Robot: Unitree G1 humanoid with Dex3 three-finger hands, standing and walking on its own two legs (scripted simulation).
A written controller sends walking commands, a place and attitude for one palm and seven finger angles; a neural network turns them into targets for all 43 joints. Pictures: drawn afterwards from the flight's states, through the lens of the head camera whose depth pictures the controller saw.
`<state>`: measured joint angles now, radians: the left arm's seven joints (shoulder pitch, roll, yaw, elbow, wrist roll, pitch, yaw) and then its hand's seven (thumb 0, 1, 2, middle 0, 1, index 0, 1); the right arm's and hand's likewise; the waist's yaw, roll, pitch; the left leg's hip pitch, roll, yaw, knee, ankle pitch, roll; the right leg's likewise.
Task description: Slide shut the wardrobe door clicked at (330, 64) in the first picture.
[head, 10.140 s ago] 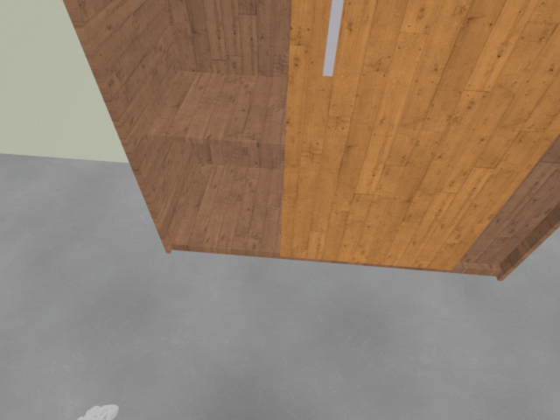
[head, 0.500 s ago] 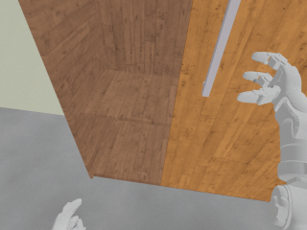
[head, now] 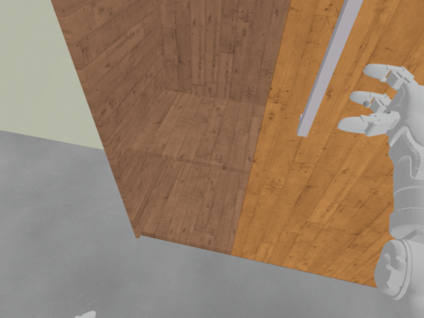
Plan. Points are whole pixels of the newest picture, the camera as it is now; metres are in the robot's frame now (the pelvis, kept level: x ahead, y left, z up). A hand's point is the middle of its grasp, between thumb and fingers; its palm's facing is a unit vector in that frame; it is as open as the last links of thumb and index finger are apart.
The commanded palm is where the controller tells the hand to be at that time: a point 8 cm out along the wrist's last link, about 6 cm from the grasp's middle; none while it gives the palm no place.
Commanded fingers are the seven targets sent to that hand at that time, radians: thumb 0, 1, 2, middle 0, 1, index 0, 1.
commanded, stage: move the hooked fingers beside the handle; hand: right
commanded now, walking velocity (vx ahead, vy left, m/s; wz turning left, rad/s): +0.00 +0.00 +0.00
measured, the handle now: (327, 60) +0.53 -0.15 +0.27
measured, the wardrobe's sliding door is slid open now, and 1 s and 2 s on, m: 0.47 0.47 0.47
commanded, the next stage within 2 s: feel for the door with the fingertips in 0.56 s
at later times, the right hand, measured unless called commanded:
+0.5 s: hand (365, 101) +0.45 -0.21 +0.24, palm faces +0.15 +0.99 +0.00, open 14.0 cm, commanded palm +0.42 -0.26 +0.23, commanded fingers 0.00 0.50 -0.30 0.30 1.20 0.30 1.20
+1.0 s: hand (349, 101) +0.44 -0.18 +0.24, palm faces +0.12 +0.99 +0.02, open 14.0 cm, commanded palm +0.42 -0.23 +0.23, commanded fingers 0.00 0.50 -0.30 0.30 1.20 0.30 1.20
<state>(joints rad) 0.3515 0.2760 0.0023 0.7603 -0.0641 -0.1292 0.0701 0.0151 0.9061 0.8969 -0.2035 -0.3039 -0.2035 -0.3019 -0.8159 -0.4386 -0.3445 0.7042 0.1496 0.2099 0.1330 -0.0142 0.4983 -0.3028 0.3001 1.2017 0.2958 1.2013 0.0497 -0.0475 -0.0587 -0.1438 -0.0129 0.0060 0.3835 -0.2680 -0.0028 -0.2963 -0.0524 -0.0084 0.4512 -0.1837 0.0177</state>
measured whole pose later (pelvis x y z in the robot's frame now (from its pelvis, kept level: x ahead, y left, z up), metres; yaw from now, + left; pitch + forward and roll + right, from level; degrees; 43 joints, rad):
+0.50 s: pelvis +0.00 +0.00 +0.00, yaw +0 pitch +2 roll +1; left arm 0.31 0.26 -0.01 0.73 -0.06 -0.12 0.06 0.01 0.91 0.90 -0.20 -0.30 -0.20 -0.30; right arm -0.89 -0.45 -0.34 0.81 0.13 0.18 0.13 -0.01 0.50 -0.30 0.30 1.20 0.30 1.20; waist 0.05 -0.05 -0.06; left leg -0.17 -0.01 0.02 0.40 -0.27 0.00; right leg -0.32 -0.05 0.00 0.47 -0.18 0.02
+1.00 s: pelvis -0.01 +0.00 +0.00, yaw -1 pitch +2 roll +1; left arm 0.28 0.25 -0.02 0.75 -0.06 -0.13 0.06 0.01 0.91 0.90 -0.20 -0.30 -0.20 -0.30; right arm -0.91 -0.36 -0.28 0.77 0.14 0.21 0.07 -0.01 0.50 -0.30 0.30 1.20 0.30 1.20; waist 0.04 -0.05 -0.06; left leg -0.17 -0.01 0.03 0.41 -0.28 0.00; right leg -0.33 -0.04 0.01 0.48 -0.18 0.02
